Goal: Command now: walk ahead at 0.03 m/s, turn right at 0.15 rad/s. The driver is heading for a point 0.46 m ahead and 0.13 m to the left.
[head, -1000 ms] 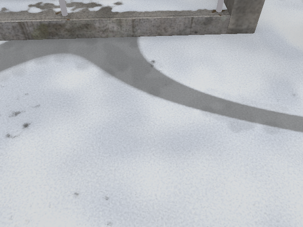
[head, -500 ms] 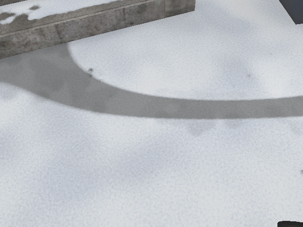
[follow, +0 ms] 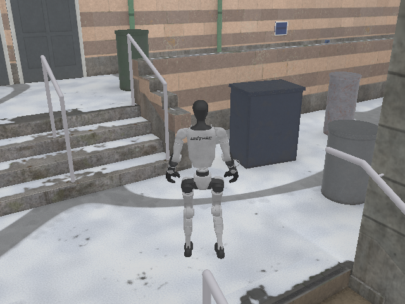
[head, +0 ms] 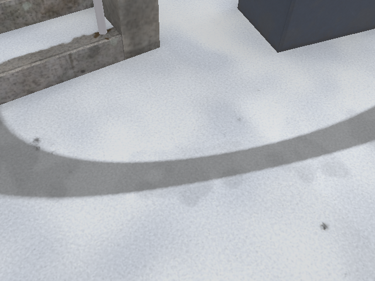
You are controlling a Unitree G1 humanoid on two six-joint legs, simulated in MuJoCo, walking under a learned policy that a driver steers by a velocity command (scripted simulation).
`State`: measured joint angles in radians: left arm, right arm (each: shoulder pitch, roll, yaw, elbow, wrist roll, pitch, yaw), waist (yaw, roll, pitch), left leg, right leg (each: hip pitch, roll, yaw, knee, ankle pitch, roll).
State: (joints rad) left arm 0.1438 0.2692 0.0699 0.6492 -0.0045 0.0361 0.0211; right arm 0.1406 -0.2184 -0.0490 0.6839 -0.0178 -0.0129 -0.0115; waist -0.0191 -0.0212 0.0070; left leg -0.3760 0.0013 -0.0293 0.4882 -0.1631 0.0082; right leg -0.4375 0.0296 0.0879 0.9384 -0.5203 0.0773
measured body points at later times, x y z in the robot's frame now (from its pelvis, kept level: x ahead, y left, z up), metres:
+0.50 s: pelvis +0.02 -0.03 -0.01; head +0.02 -0.03 +0.44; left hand +0.15 +0.20 -0.12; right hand +0.13 -0.28 -0.12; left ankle +0.05 +0.12 -0.74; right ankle -0.01 -0.15 -0.74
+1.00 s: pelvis +0.03 -0.03 -0.01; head +0.03 -0.03 +0.44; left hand +0.11 +0.21 -0.14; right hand +0.11 -0.28 -0.14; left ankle +0.05 +0.12 -0.74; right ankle -0.01 -0.15 -0.74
